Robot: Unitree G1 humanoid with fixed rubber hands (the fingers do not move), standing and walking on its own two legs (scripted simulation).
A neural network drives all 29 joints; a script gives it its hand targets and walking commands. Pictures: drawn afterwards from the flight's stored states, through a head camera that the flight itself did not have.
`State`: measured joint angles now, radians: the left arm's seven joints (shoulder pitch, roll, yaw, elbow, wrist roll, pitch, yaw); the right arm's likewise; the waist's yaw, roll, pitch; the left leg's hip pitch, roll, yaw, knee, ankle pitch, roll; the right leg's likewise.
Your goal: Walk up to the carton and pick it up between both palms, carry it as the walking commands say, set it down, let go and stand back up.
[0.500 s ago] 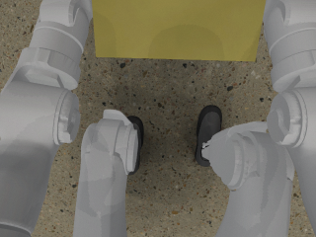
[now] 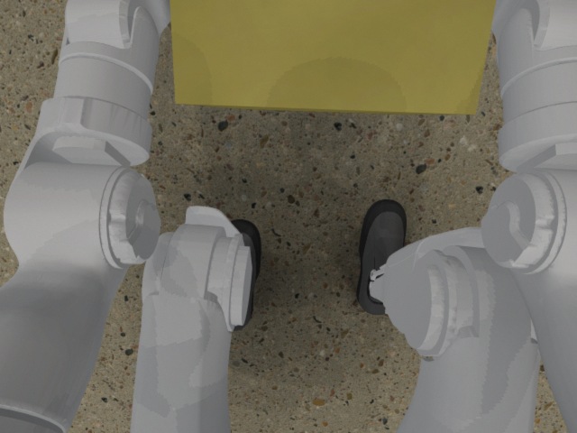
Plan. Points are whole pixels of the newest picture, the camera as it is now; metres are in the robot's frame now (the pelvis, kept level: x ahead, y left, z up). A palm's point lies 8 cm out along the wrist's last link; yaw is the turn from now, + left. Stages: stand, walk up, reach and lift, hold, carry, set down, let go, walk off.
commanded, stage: reach and lift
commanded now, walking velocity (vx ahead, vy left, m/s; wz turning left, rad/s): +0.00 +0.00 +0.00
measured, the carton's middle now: out of the picture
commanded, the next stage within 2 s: none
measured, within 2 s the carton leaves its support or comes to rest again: leaves its support in 0.28 s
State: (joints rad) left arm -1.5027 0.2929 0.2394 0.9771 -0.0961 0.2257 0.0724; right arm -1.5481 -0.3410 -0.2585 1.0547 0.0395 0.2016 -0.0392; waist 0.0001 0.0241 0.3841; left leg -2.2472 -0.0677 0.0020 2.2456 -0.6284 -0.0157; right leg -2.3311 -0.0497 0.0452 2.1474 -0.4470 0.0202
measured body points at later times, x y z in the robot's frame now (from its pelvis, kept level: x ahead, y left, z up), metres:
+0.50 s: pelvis +0.01 +0.00 +0.03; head +0.37 -0.02 +0.31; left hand +0.58 +0.14 -0.10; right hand +0.58 -0.19 -0.10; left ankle +0.10 +0.11 -0.33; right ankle +0.14 -0.14 -0.33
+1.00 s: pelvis +0.02 -0.01 +0.07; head +0.36 -0.03 +0.37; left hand +0.58 +0.14 -0.04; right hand +0.58 -0.19 -0.04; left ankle +0.10 +0.11 -0.33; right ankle +0.14 -0.14 -0.33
